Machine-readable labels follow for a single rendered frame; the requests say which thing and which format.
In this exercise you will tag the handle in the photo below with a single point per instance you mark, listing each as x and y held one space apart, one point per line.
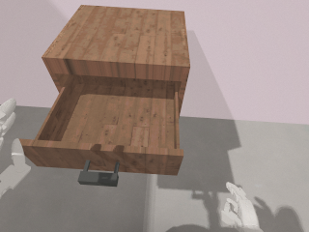
104 179

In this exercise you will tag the drawer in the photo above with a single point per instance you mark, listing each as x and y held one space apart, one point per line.
106 119

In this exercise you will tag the cabinet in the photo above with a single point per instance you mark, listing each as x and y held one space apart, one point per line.
121 42

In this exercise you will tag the right robot hand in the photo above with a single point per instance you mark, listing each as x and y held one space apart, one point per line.
241 214

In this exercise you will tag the left robot hand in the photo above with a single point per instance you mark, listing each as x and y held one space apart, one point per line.
14 174

